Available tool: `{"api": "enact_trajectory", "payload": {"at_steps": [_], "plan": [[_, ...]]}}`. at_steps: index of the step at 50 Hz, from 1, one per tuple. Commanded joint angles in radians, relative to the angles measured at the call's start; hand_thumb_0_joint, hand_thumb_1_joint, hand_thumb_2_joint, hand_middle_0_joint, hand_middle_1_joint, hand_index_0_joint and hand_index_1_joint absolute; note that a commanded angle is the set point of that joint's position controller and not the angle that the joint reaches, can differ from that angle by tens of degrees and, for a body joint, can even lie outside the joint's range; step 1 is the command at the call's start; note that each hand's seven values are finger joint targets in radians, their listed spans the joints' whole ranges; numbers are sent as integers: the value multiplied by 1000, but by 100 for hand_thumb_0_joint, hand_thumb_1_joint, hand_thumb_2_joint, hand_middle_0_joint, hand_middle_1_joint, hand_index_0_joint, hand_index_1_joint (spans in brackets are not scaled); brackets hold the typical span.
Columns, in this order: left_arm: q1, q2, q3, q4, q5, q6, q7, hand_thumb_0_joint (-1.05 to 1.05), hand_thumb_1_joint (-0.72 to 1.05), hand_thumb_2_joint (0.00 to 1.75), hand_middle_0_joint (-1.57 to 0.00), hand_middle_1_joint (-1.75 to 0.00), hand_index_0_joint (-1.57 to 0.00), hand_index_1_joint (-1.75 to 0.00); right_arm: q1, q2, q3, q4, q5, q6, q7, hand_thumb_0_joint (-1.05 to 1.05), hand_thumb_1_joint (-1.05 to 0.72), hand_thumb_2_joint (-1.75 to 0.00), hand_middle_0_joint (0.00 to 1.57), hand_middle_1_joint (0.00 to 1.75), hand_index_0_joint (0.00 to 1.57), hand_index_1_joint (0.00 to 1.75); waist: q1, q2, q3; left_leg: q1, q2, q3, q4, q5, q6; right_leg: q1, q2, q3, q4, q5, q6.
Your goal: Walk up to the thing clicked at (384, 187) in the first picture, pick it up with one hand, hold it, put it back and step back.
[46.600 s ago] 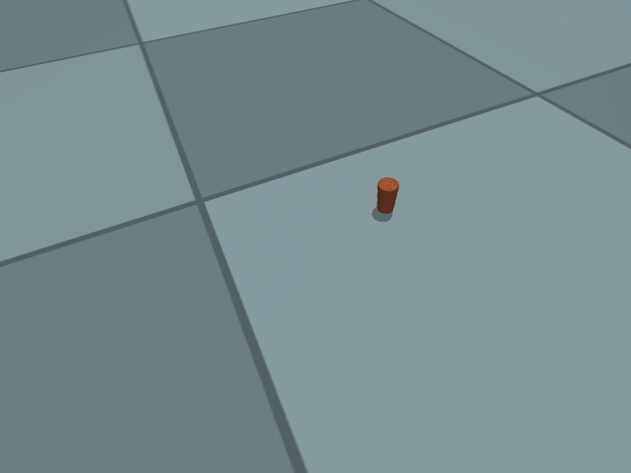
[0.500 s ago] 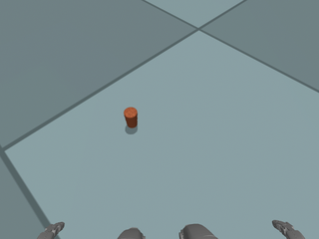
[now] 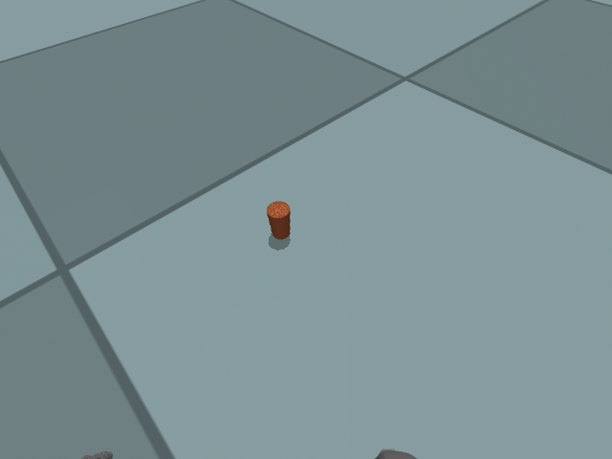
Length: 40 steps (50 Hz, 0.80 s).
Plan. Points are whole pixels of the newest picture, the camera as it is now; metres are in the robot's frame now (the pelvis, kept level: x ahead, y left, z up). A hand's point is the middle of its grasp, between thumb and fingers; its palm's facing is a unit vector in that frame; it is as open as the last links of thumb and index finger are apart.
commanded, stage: step back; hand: left
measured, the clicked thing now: (279, 221) +1.07 +0.19 -0.68
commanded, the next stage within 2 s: stand in 0.86 s
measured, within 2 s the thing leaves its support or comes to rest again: neither
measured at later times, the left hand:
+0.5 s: hand out of the picture +0.05 +0.26 -0.14, palm faces +0.06 -0.93 -0.37, open 7.4 cm
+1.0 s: hand out of the picture +0.14 +0.25 -0.13, palm faces +0.00 -0.94 -0.34, open 7.4 cm
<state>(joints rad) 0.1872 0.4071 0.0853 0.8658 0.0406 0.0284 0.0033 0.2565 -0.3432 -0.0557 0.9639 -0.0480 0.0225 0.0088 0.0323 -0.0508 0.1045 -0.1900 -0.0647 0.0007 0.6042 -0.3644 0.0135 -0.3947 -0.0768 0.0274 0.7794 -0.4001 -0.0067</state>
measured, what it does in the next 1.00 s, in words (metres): steps on the spot: left foot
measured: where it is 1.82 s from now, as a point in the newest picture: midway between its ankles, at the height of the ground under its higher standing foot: outside the picture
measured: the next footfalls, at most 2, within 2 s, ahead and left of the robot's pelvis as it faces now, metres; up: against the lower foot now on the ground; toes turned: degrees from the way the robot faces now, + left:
left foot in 0.48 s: +0.08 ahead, +0.13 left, +0.00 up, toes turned +2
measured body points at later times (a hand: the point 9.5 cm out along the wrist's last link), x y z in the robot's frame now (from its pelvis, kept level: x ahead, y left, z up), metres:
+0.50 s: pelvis +0.01 +0.00 +0.01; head +0.03 -0.01 +0.46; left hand +0.05 +0.31 -0.11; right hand +0.10 -0.32 -0.12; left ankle +0.04 +0.13 -0.72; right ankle +0.03 -0.13 -0.72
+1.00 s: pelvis +0.04 +0.00 +0.02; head +0.05 +0.00 +0.47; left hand +0.14 +0.30 -0.10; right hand +0.16 -0.29 -0.10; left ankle +0.04 +0.13 -0.72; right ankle +0.03 -0.13 -0.72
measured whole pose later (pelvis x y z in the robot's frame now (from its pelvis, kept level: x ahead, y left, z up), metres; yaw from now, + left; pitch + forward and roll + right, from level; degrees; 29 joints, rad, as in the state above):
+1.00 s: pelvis +0.04 +0.00 +0.02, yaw +1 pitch -2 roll +0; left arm 0.06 0.35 0.01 1.09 0.00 -0.02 -0.01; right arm 0.05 -0.34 -0.02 1.09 -0.01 -0.02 0.01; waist 0.00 0.00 0.07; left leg -0.15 0.01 0.01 0.41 -0.22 -0.01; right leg -0.13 -0.03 0.00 0.41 -0.23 0.03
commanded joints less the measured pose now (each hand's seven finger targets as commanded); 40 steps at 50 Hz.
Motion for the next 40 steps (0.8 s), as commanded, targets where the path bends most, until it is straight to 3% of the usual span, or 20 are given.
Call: {"api": "enact_trajectory", "payload": {"at_steps": [1, 2, 4, 6, 9, 10, 12, 13, 14, 17, 20, 22, 24, 25, 26, 27, 29, 31, 34, 40], "plan": [[-87, 233, 48, -46, -15, -36, -6, 0, 90, 90, -20, -30, -20, -30, -164, -340, -73, -118, 6, -64, -18, 0, -90, -90, 20, 30, 20, 30, -12, 130, 51, -250, 384, -477, -400, -390, 219, 1, -3, 51, 119, -101, -10], [-66, 190, 43, -36, -23, -38, -16, 0, 90, 90, -20, -30, -20, -30, -162, -279, -50, -110, -2, -69, -16, 0, -90, -90, 20, 30, 20, 30, -6, 144, 45, -175, 288, -330, -358, -238, 164, -14, 7, 46, 39, -46, -13], [-29, 168, 34, -17, -23, -48, -23, 0, 90, 90, -20, -30, -20, -30, -115, -257, -46, -99, 5, -76, -15, 0, -90, -90, 20, 30, 20, 30, -17, 213, 23, -106, 243, -267, -318, -116, 130, -1, 33, -19, -37, 21, -15], [-54, 165, 40, -2, -19, -52, -25, 0, 90, 90, -20, -30, -20, -30, -83, -283, -59, -82, 3, -66, -7, 0, -90, -90, 20, 30, 20, 30, -47, 216, 18, -135, 234, -266, -321, -196, 127, 78, 73, -60, -122, -13, -8], [53, 153, 40, 51, -9, -65, -12, 0, 90, 90, -20, -30, -20, -30, -132, -253, -46, -100, 15, -40, -1, 0, -90, -90, 20, 30, 20, 30, 16, 195, -25, -225, 198, -183, -196, -264, 97, 285, 106, -89, -308, 73, -20], [79, 165, 44, 64, -4, -71, -5, 0, 90, 90, -20, -30, -20, -30, -114, -216, -38, -102, 19, -36, -4, 0, -90, -90, 20, 30, 20, 30, 27, 129, -51, -275, 166, -143, -94, -229, 73, 366, 92, -35, -338, 74, -29], [108, 285, 70, 67, 5, -84, 4, 0, 90, 90, -20, -30, -20, -30, -101, -171, -25, -116, 23, -34, -13, 0, -90, -90, 20, 30, 20, 30, 46, -119, -58, -416, 13, -77, 267, -233, 12, 321, -249, 522, -584, -360, -165], [22, 306, 71, 33, 7, -86, 3, 0, 90, 90, -20, -30, -20, -30, -84, -232, -44, -97, 16, -35, -18, 0, -90, -90, 20, 30, 20, 30, 19, -58, 0, -342, 68, -125, 332, -215, 0, 160, -334, 585, -603, -441, -242], [-14, 277, 65, 16, 2, -86, 1, 0, 90, 90, -20, -30, -20, -30, -46, -251, -50, -80, 21, -42, -14, 0, -90, -90, 20, 30, 20, 30, -8, -20, 16, -307, 94, -128, 300, -196, 2, 136, -310, 532, -563, -347, -256], [-13, 221, 48, 34, 0, -101, 5, 0, 90, 90, -20, -30, -20, -30, -55, -200, -38, -62, 26, -53, -6, 0, -90, -90, 20, 30, 20, 30, -4, -31, -41, -247, 90, -113, 212, -127, 7, 177, -206, 297, -503, -21, -181], [-56, 234, 42, 29, -4, -96, 1, 0, 90, 90, -20, -30, -20, -30, -17, -193, -36, -47, 24, -50, -2, 0, -90, -90, 20, 30, 20, 30, -22, -114, -75, -146, 93, -29, 103, -76, -7, 127, -182, 208, -460, 79, -163], [-99, 208, 28, 18, -14, -83, -2, 0, 90, 90, -20, -30, -20, -30, 16, -185, -37, -20, 25, -58, -5, 0, -90, -90, 20, 30, 20, 30, -55, -104, -108, -16, 64, 12, -93, 67, -11, 97, -136, 111, -361, 209, -132], [-79, 150, 2, 21, -23, -71, -2, 0, 90, 90, -20, -30, -20, -30, 0, -196, -47, -12, 15, -67, -18, 0, -90, -90, 20, 30, 20, 30, -57, -31, -142, 85, 98, -65, -195, 227, 4, 69, -76, 45, -225, 347, -71], [-47, 112, -9, 20, -33, -67, -3, 0, 90, 90, -20, -30, -20, -30, -18, -236, -49, -22, 9, -73, -24, 0, -90, -90, 20, 30, 20, 30, -36, 94, -170, 94, 226, -226, -237, 279, 42, 48, -18, 7, -133, 306, -32], [-42, 112, -10, 37, -45, -58, -1, 0, 90, 90, -20, -30, -20, -30, -103, -280, -49, -42, 13, -74, -25, 0, -90, -90, 20, 30, 20, 30, -5, 148, -143, 14, 330, -354, -279, 190, 111, 47, 55, -41, -128, 83, -3], [-24, 160, 3, 69, -43, -48, 3, 0, 90, 90, -20, -30, -20, -30, -152, -314, -51, -48, 19, -68, -22, 0, -90, -90, 20, 30, 20, 30, -1, 150, -120, -135, 357, -342, -280, 44, 174, 165, 45, -22, -110, -66, -11], [-23, 150, -3, 90, -32, -56, -1, 0, 90, 90, -20, -30, -20, -30, -194, -268, -34, -38, 18, -58, -17, 0, -90, -90, 20, 30, 20, 30, 17, 129, -80, -175, 285, -238, -261, 41, 106, 238, 32, -11, -251, 27, -24], [-12, 167, -2, 102, -35, -69, 2, 0, 90, 90, -20, -30, -20, -30, -206, -228, -22, -35, 25, -62, -20, 0, -90, -90, 20, 30, 20, 30, 12, 138, -110, -101, 206, -145, -185, 223, 36, 239, -5, 36, -298, 268, -35], [-59, 180, -5, 111, -37, -74, 5, 0, 90, 90, -20, -30, -20, -30, -180, -215, -18, -3, 33, -63, -20, 0, -90, -90, 20, 30, 20, 30, -19, 113, -152, -54, 182, -113, -174, 274, 20, 268, -35, 61, -310, 355, -41], [-104, 170, -15, 131, -38, -71, 11, 0, 90, 90, -20, -30, -20, -30, -204, -210, -19, 35, 35, -60, -23, 0, -90, -90, 20, 30, 20, 30, -22, 70, -175, 25, 192, -84, -178, 463, 25, 286, -34, 43, -331, 451, -28]]}}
